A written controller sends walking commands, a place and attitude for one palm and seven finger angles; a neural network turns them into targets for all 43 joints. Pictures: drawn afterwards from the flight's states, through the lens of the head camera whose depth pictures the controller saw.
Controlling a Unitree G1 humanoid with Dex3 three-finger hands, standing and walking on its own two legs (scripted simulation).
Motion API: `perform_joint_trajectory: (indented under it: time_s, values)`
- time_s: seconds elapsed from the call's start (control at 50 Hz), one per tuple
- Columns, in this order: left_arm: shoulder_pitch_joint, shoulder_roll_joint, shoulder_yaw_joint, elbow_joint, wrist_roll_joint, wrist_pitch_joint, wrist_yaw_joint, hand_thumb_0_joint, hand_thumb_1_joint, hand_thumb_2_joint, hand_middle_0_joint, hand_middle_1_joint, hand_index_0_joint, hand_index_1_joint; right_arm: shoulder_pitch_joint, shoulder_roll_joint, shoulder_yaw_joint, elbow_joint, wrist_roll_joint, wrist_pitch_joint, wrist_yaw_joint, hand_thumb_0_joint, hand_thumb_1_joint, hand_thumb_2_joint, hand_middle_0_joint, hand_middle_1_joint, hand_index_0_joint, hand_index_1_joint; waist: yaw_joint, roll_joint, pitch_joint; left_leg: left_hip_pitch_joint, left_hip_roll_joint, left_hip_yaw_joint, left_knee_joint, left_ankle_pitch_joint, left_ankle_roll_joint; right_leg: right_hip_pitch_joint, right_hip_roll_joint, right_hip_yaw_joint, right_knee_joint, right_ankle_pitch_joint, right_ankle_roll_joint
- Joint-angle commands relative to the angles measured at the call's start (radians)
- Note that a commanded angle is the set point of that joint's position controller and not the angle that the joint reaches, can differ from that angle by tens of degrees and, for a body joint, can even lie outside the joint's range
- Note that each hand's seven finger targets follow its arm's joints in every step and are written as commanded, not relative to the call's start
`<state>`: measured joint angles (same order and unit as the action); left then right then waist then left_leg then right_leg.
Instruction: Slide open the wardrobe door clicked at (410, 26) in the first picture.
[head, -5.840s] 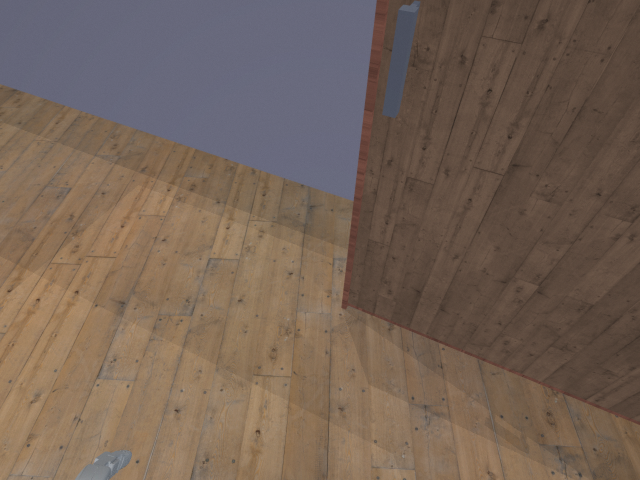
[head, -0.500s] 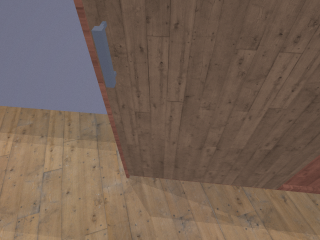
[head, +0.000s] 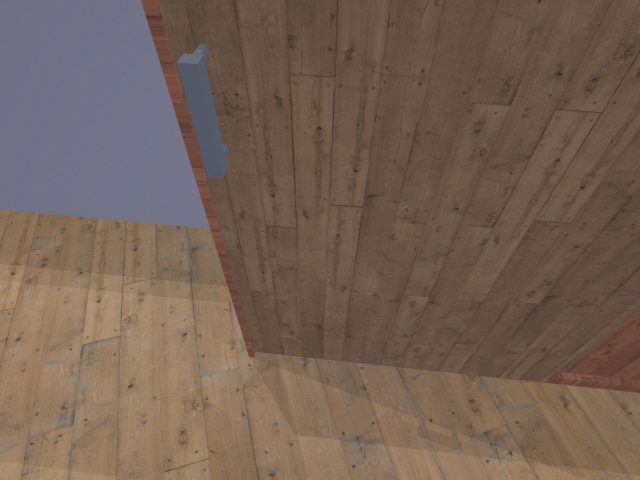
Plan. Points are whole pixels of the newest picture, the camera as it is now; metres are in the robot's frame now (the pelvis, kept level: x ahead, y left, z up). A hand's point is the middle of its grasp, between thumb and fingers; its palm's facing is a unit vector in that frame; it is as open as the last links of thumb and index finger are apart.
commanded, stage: look again from close up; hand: left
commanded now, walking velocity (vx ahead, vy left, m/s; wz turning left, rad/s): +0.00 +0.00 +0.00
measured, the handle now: (210, 114) +0.56 +0.21 +0.16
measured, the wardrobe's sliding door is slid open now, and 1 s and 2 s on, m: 0.00 0.00 0.00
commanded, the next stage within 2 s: shuffle to correct the standing spot in 0.12 s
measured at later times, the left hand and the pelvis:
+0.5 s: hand out of the picture +0.00 +0.19 -0.19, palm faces +0.11 -0.98 -0.18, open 7.4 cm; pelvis +0.02 +0.01 -0.01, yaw +2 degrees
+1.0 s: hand (197, 458) +0.18 +0.20 -0.17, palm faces +0.05 -0.97 -0.25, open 7.3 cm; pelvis +0.10 +0.01 -0.01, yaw +1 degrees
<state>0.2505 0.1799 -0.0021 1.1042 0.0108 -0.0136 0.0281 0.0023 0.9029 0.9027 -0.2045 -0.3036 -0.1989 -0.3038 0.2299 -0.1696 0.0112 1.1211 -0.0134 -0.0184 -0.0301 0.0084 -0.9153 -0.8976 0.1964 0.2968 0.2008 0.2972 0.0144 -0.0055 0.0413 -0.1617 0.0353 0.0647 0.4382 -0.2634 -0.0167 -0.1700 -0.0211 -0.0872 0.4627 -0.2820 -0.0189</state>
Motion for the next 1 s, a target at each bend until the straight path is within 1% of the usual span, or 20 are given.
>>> perform_joint_trajectory:
  time_s: [0.0,0.24,0.32,0.38,0.42,0.46,0.48,0.52,0.54,0.6,0.64,0.74,0.8,0.82,0.84,0.86,0.88,0.9,0.94,0.98]
  values:
    - [0.052,0.121,0.029,-0.035,0.004,-0.017,0.002,0.0,0.9,0.9,-0.2,-0.3,-0.2,-0.3,0.051,-0.111,-0.02,-0.035,-0.002,-0.017,-0.003,0.0,-0.9,-0.9,0.2,0.3,0.2,0.3,-0.005,0.011,-0.006,-0.018,0.078,-0.072,-0.07,0.194,0.037,0.004,-0.103,0.106,-0.075,0.228,-0.025]
    - [0.064,0.112,0.029,-0.034,0.007,-0.013,0.002,0.0,0.9,0.9,-0.2,-0.3,-0.2,-0.3,0.074,-0.086,-0.013,-0.022,-0.004,-0.011,0.001,0.0,-0.9,-0.9,0.2,0.3,0.2,0.3,0.0,0.003,-0.012,-0.029,0.065,-0.055,-0.056,0.116,0.034,0.019,-0.11,0.111,-0.08,0.139,-0.032]
    - [0.11,0.141,0.047,-0.036,0.01,-0.004,0.0,0.0,0.9,0.9,-0.2,-0.3,-0.2,-0.3,0.077,-0.068,-0.014,-0.044,-0.012,0.006,0.01,0.0,-0.9,-0.9,0.2,0.3,0.2,0.3,0.017,-0.09,0.052,-0.159,0.005,0.0,0.049,-0.089,0.022,0.011,-0.189,0.227,-0.172,-0.144,-0.088]
    - [0.142,0.159,0.065,-0.046,0.014,-0.005,0.003,0.0,0.9,0.9,-0.2,-0.3,-0.2,-0.3,0.064,-0.06,-0.019,-0.068,-0.014,0.007,0.016,0.0,-0.9,-0.9,0.2,0.3,0.2,0.3,0.034,-0.139,0.093,-0.237,0.008,0.017,0.178,-0.141,0.02,0.01,-0.278,0.318,-0.23,-0.134,-0.148]
    - [0.144,0.155,0.073,-0.056,0.018,-0.01,0.004,0.0,0.9,0.9,-0.2,-0.3,-0.2,-0.3,0.076,-0.055,-0.021,-0.079,-0.012,0.001,0.018,0.0,-0.9,-0.9,0.2,0.3,0.2,0.3,0.026,-0.136,0.095,-0.237,0.02,0.009,0.179,-0.146,0.023,0.002,-0.289,0.298,-0.197,-0.039,-0.164]
    - [0.112,0.139,0.074,-0.065,0.017,-0.008,0.004,0.0,0.9,0.9,-0.2,-0.3,-0.2,-0.3,0.149,-0.038,-0.02,-0.059,-0.009,-0.009,0.019,0.0,-0.9,-0.9,0.2,0.3,0.2,0.3,-0.012,-0.08,0.07,-0.086,0.016,0.024,0.032,-0.065,0.027,-0.072,-0.238,0.204,-0.096,0.022,-0.134]
    - [0.095,0.11,0.068,-0.076,0.015,-0.003,0.0,0.0,0.9,0.9,-0.2,-0.3,-0.2,-0.3,0.204,-0.053,-0.021,-0.039,-0.009,-0.016,0.016,0.0,-0.9,-0.9,0.2,0.3,0.2,0.3,-0.03,0.002,0.055,0.01,0.028,-0.002,-0.025,0.02,0.037,-0.129,-0.16,0.131,-0.006,0.0,-0.1]
    - [0.05,0.028,0.05,-0.104,0.019,0.003,-0.003,0.0,0.9,0.9,-0.2,-0.3,-0.2,-0.3,0.316,-0.145,-0.041,-0.014,-0.018,-0.016,0.005,0.0,-0.9,-0.9,0.2,0.3,0.2,0.3,-0.066,0.301,0.048,0.117,0.245,-0.255,-0.158,0.18,0.151,-0.321,0.011,-0.056,0.307,-0.264,-0.024]
    - [0.003,0.034,0.046,-0.122,0.024,0.005,-0.001,0.0,0.9,0.9,-0.2,-0.3,-0.2,-0.3,0.344,-0.129,-0.037,-0.007,-0.018,-0.015,-0.004,0.0,-0.9,-0.9,0.2,0.3,0.2,0.3,-0.085,0.335,0.088,0.167,0.285,-0.303,-0.189,0.317,0.207,-0.439,0.003,-0.015,0.472,-0.344,-0.024]
    - [0.003,0.021,0.05,-0.108,0.019,-0.005,-0.01,0.0,0.9,0.9,-0.2,-0.3,-0.2,-0.3,0.294,-0.084,-0.021,-0.035,-0.018,-0.03,-0.011,0.0,-0.9,-0.9,0.2,0.3,0.2,0.3,-0.05,0.123,0.055,0.162,0.281,-0.227,-0.136,0.533,0.252,-0.465,-0.057,0.035,0.644,-0.247,-0.034]
    - [-0.002,0.001,0.045,-0.113,0.018,-0.005,-0.019,0.0,0.9,0.9,-0.2,-0.3,-0.2,-0.3,0.267,-0.083,-0.022,-0.045,-0.02,-0.038,-0.012,0.0,-0.9,-0.9,0.2,0.3,0.2,0.3,-0.034,0.074,0.031,0.163,0.25,-0.167,-0.144,0.552,0.243,-0.438,-0.061,0.015,0.581,-0.211,-0.025]
    - [-0.032,-0.019,0.044,-0.139,0.019,-0.006,-0.023,0.0,0.9,0.9,-0.2,-0.3,-0.2,-0.3,0.263,-0.088,-0.03,-0.034,-0.022,-0.034,-0.007,0.0,-0.9,-0.9,0.2,0.3,0.2,0.3,-0.025,0.109,0.024,0.102,0.201,-0.081,-0.114,0.53,0.218,-0.27,-0.023,-0.047,0.292,-0.156,-0.025]
    - [0.116,0.01,0.056,-0.091,0.02,-0.017,-0.018,0.0,0.9,0.9,-0.2,-0.3,-0.2,-0.3,0.236,-0.093,-0.037,-0.03,-0.004,-0.028,0.001,0.0,-0.9,-0.9,0.2,0.3,0.2,0.3,0.053,0.043,-0.033,0.002,0.139,-0.009,0.036,0.416,0.148,0.011,-0.012,-0.051,0.049,0.105,-0.019]
    - [0.193,0.062,0.067,-0.065,0.022,-0.028,-0.008,0.0,0.9,0.9,-0.2,-0.3,-0.2,-0.3,0.239,-0.069,-0.034,-0.032,0.006,-0.033,0.004,0.0,-0.9,-0.9,0.2,0.3,0.2,0.3,0.085,-0.057,-0.077,-0.105,0.1,0.014,0.156,0.306,0.107,0.179,-0.101,0.056,0.023,0.21,-0.039]
    - [0.261,0.151,0.087,-0.055,0.025,-0.04,0.008,0.0,0.9,0.9,-0.2,-0.3,-0.2,-0.3,0.257,-0.016,-0.025,-0.059,0.012,-0.036,0.008,0.0,-0.9,-0.9,0.2,0.3,0.2,0.3,0.095,-0.27,-0.153,-0.308,-0.008,0.061,0.368,-0.04,0.051,0.361,-0.353,0.378,-0.028,0.523,-0.134]
    - [0.271,0.185,0.085,-0.058,0.006,-0.033,0.009,0.0,0.9,0.9,-0.2,-0.3,-0.2,-0.3,0.233,-0.033,-0.034,-0.076,0.008,-0.02,-0.002,0.0,-0.9,-0.9,0.2,0.3,0.2,0.3,0.081,-0.242,-0.153,-0.299,-0.028,0.001,0.56,-0.365,0.02,0.279,-0.479,0.452,-0.088,0.807,-0.237]
    - [0.203,0.171,0.076,-0.077,0.006,-0.028,0.015,0.0,0.9,0.9,-0.2,-0.3,-0.2,-0.3,0.229,-0.024,-0.039,-0.074,0.007,-0.007,-0.008,0.0,-0.9,-0.9,0.2,0.3,0.2,0.3,0.049,-0.172,-0.094,-0.287,0.002,-0.063,0.595,-0.356,0.014,0.168,-0.457,0.369,-0.077,0.814,-0.263]
    - [0.144,0.147,0.075,-0.088,0.009,-0.026,0.019,0.0,0.9,0.9,-0.2,-0.3,-0.2,-0.3,0.188,-0.009,-0.039,-0.069,0.007,0.011,-0.005,0.0,-0.9,-0.9,0.2,0.3,0.2,0.3,0.045,-0.213,-0.041,-0.289,0.015,-0.059,0.64,-0.331,0.009,0.053,-0.421,0.352,-0.088,0.766,-0.246]
    - [0.048,0.105,0.065,-0.118,0.012,-0.015,0.026,0.0,0.9,0.9,-0.2,-0.3,-0.2,-0.3,0.168,0.009,-0.048,-0.057,0.006,0.038,0.002,0.0,-0.9,-0.9,0.2,0.3,0.2,0.3,0.005,-0.128,0.036,-0.278,0.031,-0.067,0.635,-0.247,-0.006,-0.077,-0.355,0.216,-0.111,0.679,-0.205]
    - [0.028,0.12,0.068,-0.133,0.013,-0.011,0.023,0.0,0.9,0.9,-0.2,-0.3,-0.2,-0.3,0.179,0.022,-0.046,-0.056,0.003,0.053,0.012,0.0,-0.9,-0.9,0.2,0.3,0.2,0.3,-0.016,-0.101,-0.004,-0.228,0.013,-0.041,0.602,-0.168,-0.018,-0.138,-0.306,0.14,-0.123,0.587,-0.17]
